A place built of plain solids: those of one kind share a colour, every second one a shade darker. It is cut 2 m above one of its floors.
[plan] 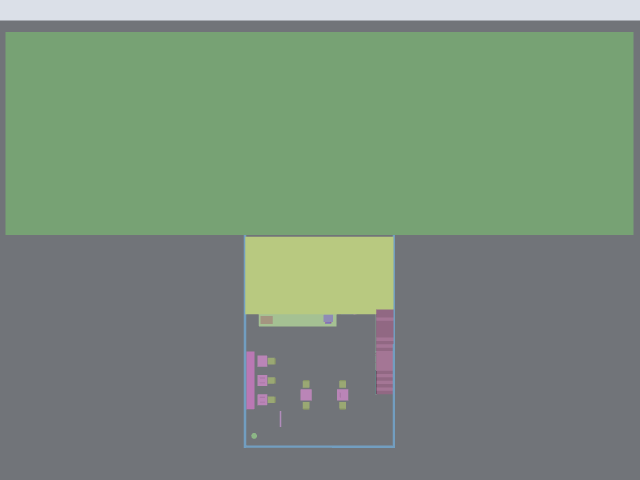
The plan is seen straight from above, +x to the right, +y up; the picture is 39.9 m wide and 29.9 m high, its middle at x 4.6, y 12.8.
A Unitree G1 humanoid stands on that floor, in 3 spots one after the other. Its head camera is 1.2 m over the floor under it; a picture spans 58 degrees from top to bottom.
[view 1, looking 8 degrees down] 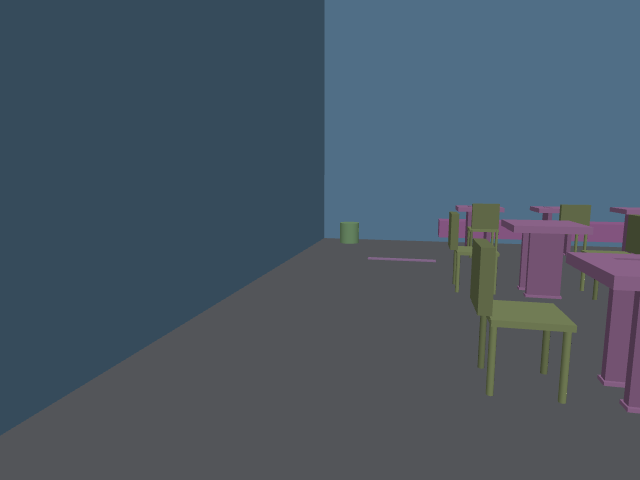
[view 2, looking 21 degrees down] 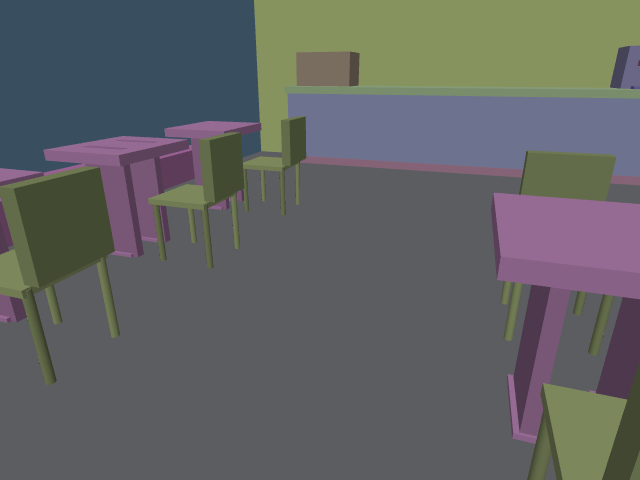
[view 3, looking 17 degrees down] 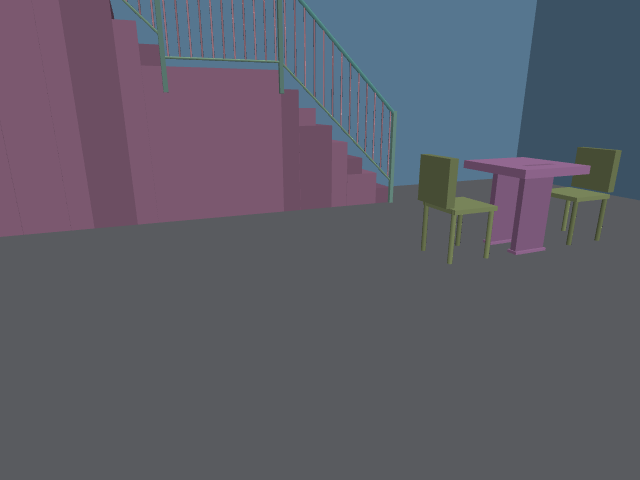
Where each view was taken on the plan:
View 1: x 8.62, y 1.90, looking -167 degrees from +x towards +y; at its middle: wall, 8.53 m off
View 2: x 3.28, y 1.65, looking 109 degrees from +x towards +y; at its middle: ground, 3.35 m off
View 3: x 3.21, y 6.17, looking -22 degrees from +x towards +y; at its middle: ground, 4.10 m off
